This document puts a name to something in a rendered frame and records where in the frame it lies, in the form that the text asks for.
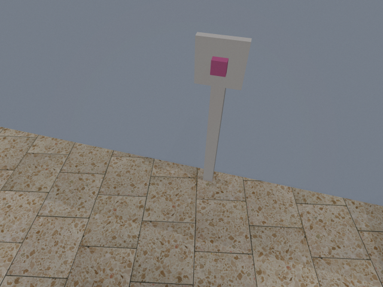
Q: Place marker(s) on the panel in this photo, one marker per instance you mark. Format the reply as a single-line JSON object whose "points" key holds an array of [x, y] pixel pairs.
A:
{"points": [[237, 50]]}

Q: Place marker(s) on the button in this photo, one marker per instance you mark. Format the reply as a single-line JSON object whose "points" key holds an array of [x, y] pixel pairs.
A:
{"points": [[219, 66]]}

